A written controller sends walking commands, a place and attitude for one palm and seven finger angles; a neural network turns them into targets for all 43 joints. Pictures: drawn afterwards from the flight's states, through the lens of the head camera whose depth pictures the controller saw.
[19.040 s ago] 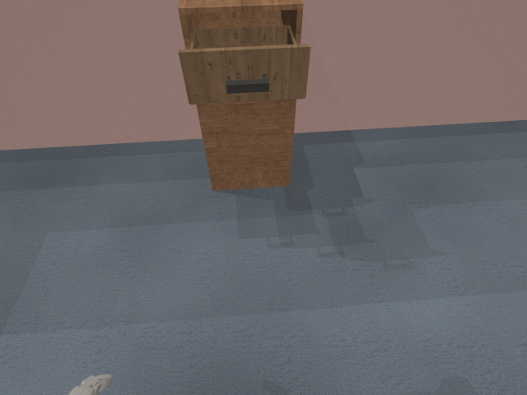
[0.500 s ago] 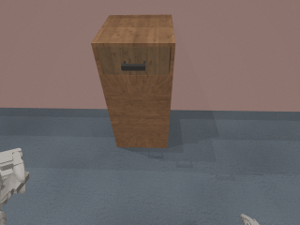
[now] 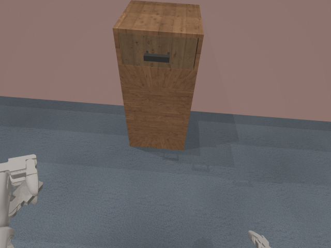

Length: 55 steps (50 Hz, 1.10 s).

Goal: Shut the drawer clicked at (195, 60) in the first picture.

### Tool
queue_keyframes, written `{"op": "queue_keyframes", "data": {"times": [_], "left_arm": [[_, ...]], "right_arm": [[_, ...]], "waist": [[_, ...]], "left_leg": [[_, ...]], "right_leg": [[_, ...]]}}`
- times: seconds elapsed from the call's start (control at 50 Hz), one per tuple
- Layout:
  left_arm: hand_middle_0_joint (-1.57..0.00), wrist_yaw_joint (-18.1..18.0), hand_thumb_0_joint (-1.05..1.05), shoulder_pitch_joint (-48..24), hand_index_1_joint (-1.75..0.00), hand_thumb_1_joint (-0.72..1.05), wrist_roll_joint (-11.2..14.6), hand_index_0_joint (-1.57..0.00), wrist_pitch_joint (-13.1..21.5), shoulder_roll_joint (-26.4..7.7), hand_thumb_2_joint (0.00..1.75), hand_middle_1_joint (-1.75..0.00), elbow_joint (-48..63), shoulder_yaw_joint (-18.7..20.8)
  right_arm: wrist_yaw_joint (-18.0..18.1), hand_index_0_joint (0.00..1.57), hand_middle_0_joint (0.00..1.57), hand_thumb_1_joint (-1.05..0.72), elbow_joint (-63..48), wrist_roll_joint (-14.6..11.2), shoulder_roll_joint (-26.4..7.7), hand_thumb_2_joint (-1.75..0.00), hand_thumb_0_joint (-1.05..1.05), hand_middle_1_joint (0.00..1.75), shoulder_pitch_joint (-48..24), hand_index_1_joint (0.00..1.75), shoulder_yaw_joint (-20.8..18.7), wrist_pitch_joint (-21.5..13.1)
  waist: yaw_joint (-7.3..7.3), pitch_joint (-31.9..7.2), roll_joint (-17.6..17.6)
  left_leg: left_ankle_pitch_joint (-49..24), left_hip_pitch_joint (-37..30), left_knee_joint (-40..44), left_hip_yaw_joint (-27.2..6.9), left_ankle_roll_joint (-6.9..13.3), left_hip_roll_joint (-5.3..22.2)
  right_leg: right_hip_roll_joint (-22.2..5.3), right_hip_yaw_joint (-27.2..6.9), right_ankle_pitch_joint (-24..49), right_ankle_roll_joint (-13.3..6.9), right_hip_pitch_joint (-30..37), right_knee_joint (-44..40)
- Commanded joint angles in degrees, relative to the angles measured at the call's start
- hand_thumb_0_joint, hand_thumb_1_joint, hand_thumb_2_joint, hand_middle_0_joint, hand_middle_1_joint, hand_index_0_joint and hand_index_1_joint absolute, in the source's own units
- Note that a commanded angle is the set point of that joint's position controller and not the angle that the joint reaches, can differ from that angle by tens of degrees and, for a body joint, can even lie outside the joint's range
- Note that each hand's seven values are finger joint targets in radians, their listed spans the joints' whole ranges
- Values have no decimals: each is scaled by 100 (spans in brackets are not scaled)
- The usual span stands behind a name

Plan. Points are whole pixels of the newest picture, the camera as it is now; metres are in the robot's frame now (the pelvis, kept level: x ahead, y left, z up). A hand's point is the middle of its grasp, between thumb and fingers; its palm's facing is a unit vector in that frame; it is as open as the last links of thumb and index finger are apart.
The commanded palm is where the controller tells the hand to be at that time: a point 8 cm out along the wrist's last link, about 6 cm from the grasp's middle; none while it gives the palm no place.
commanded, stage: stop stepping back and stand still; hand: left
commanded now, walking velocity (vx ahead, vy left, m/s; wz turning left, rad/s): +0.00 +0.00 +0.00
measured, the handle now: (157, 55) +0.93 +0.12 +0.01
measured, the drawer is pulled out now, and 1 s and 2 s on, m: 0.00 0.00 0.00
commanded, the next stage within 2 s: let the arm hang, fingers relaxed in 0.20 s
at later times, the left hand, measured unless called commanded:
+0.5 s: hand out of the picture +0.13 +0.22 -0.11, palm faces +0.07 -0.95 -0.30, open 3.0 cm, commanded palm none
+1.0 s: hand out of the picture -0.06 +0.23 -0.17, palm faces +0.07 -0.97 -0.22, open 6.5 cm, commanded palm none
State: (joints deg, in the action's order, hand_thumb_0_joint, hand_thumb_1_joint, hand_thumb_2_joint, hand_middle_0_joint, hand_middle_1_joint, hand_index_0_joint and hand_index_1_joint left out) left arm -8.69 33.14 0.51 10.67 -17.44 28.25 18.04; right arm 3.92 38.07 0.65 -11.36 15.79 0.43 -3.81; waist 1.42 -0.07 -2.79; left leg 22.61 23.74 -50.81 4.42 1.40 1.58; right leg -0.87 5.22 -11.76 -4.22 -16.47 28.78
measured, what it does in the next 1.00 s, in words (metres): steps on the spot: left foot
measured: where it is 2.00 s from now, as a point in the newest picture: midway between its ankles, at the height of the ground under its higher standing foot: outside the picture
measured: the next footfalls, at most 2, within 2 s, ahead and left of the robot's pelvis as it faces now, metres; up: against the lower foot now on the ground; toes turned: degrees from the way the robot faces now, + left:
left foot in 0.06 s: +0.05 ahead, +0.15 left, +0.00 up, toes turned +4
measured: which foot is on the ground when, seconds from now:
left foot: up 0.00-0.04, down 0.06-1.00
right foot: down 0.00-1.00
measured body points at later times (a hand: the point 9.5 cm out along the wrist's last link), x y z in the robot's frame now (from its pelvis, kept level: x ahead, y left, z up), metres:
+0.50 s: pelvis -0.02 +0.01 -0.02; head -0.01 -0.01 +0.43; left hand +0.12 +0.27 -0.09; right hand +0.11 -0.23 -0.15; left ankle +0.01 +0.15 -0.74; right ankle +0.03 -0.09 -0.74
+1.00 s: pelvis -0.03 +0.04 +0.00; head -0.02 +0.04 +0.45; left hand -0.06 +0.28 -0.16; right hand -0.05 -0.17 -0.16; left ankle +0.01 +0.15 -0.74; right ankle +0.03 -0.08 -0.74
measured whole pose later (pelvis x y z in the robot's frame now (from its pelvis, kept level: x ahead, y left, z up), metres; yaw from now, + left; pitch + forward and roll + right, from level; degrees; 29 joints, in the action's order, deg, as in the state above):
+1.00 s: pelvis -0.03 +0.04 +0.00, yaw +1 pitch -2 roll +0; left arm -1.4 19.2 -1.0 -1.3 -9.8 -63.2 1.6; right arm 0.9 61.5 1.4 -7.4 20.5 -0.9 1.2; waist 0.1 2.3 0.8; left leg 11.3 14.7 -27.7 2.9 1.6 0.2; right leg -2.6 4.4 -8.9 0.3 -14.7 25.6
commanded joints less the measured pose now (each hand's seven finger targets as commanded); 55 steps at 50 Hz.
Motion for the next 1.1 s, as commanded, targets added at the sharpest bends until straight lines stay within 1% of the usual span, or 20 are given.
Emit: {"op": "queue_keyframes", "data": {"times": [0.0,0.02,0.04,0.06,0.08,0.16,0.22,0.26,0.28,0.3,0.34,0.4,0.44,0.48,0.52,0.6,0.68,0.78,0.88,1.08], "left_arm": [[-140,-242,0,-544,-160,90,10,-140,610,-1461,90,-160,2461,771],[-140,-250,0,-419,-160,90,37,-140,662,-1432,90,-160,2577,832],[-140,-284,0,-91,-160,90,25,-140,715,-1401,90,-160,2590,954],[-140,-311,0,-153,-160,90,-47,-140,756,-1464,90,-160,2626,1012],[-140,-308,0,-69,-160,90,-73,-140,750,-1661,90,-160,2470,1274],[-140,-154,0,673,-160,90,111,-140,525,-1283,90,-160,1434,1209],[-140,-109,0,615,-160,90,143,-140,491,-1240,90,-160,1123,1057],[-140,-85,0,420,-160,90,116,-140,514,-1276,90,-160,1065,981],[-140,738,0,-256,-160,90,-430,-140,-481,-673,90,-160,-3177,-1025],[-136,860,0,-539,-156,90,-310,-136,-816,-624,90,-156,-3322,-1020],[-128,825,0,-927,-147,90,-294,-128,-901,-315,90,-147,-3601,-1143],[-116,793,0,-1223,-134,90,-287,-116,-946,-285,90,-134,-4557,-1281],[-108,773,0,-1442,-125,90,-271,-108,-1000,-381,90,-125,-5263,-1347],[-100,777,0,-1563,-117,90,-209,-100,-1049,-268,90,-117,-5835,-1420],[-92,757,0,-1712,-108,90,-187,-92,-1125,-185,90,-108,-6435,-1484],[-76,744,0,-1486,-91,90,-189,-76,-1148,-82,90,-91,-7329,-1439],[-60,769,0,-1581,-73,90,-181,-60,-1105,-87,90,-73,-7875,-1475],[-40,765,0,-1582,-52,90,-161,-40,-1068,-32,90,-52,-8393,-1514],[-20,734,0,-1403,-30,90,-165,-20,-1087,145,90,-30,-8768,-1535],[-20,678,0,-1190,-30,90,-177,-20,-1079,453,90,-30,-9116,-1566]], "right_arm": [[210,20,20,-90,-1101,112,-593,-90,0,30,-692,30,-239,-607],[211,20,20,-90,-1156,119,-694,-90,0,30,-604,30,-261,-653],[173,20,20,-90,-1213,106,-834,-90,0,30,-556,30,-303,-681],[101,20,20,-90,-1178,123,-650,-90,0,30,-512,30,-232,-698],[68,20,20,-90,-1124,121,-635,-90,0,30,-554,30,-310,-722],[-43,20,20,-90,-1050,-77,-569,-90,0,30,-597,30,-330,-660],[-45,20,20,-90,-1067,-106,-700,-90,0,30,-669,30,-310,-546],[-32,20,20,-90,-1111,-103,-680,-90,0,30,-768,30,-307,-513],[-515,20,20,-90,10,-94,-1262,-90,0,30,-929,30,-474,-575],[-519,20,20,-90,-85,-175,-790,-90,0,30,-500,30,-421,-221],[-481,20,20,-90,65,-38,-769,-90,0,30,-261,30,-416,32],[-483,20,20,-90,53,63,-622,-90,0,30,-316,30,-302,293],[-465,20,20,-90,239,84,-691,-90,0,30,-269,30,-322,379],[-422,20,20,-90,534,114,-720,-90,0,30,-198,30,-278,373],[-418,20,20,-90,760,128,-684,-90,0,30,-494,30,-207,409],[-350,20,20,-90,1055,160,-537,-90,0,30,-333,30,-252,523],[-316,20,20,-90,1372,135,-477,-90,0,30,177,30,-284,517],[-283,20,20,-90,1746,103,-422,-90,0,30,553,30,-278,475],[-260,20,20,-90,2035,107,-272,-90,0,30,740,30,-262,467],[-211,20,20,-90,2333,82,-83,-90,0,30,805,30,-247,397]], "waist": [[-221,-393,654],[-248,-368,1475],[-188,-309,2533],[-225,-132,2361],[-140,-251,1376],[-172,-103,1400],[-181,-28,969],[-230,75,64],[-256,-318,-322],[-403,-678,-375],[-340,-530,-1150],[-239,-225,-1708],[-261,-256,-1480],[-255,-365,-351],[-147,-9,1068],[-69,346,1724],[-151,232,739],[-218,199,141],[-193,618,186],[-113,742,467]], "left_leg": [[-168,-1787,2313,135,47,-177],[383,-1936,2998,-622,198,228],[1019,-1951,3754,-2407,559,1367],[218,-1527,4096,-3197,1004,1985],[-1443,-1444,3706,-2484,960,1734],[-2046,-772,3237,-1106,568,1215],[-1429,-35,2868,-779,310,1018],[-543,158,2286,-467,49,468],[-1168,327,776,-276,-161,244],[97,-243,986,-459,-265,282],[212,-202,643,-404,-220,198],[180,-166,1122,-278,-114,-96],[-788,-612,1605,-388,-82,-30],[-1948,-1173,2067,-698,19,309],[-946,-548,2723,-937,92,522],[917,141,3198,-851,42,332],[512,-186,3054,-813,49,317],[165,-663,3035,-767,50,351],[160,-514,3190,-800,101,372],[440,-230,3631,-995,123,495]], "right_leg": [[-894,-1051,-2647,-230,-753,-974],[-538,-911,-2348,-12,-918,-31],[8,-404,-2018,284,-1417,1333],[171,-411,-1948,373,-1478,2402],[142,-512,-1557,425,-1240,2735],[0,-174,-1030,550,-275,1350],[80,-71,-334,549,948,-61],[-379,-1004,96,342,994,-821],[-1587,-1413,2851,-65,507,-118],[-1743,-1588,2887,-316,114,-146],[-1453,-1272,1611,-330,-171,-220],[-1193,-951,2520,-280,340,-153],[-1056,-838,2309,-63,314,-29],[-771,-679,1106,231,17,-18],[-459,-534,-826,355,120,-321],[-357,-531,-1339,257,476,-717],[-437,-623,-1431,219,344,-1041],[-542,-637,-1544,202,85,-1227],[-472,-605,-1439,235,-146,-1124],[-372,-439,-677,321,251,-770]]}}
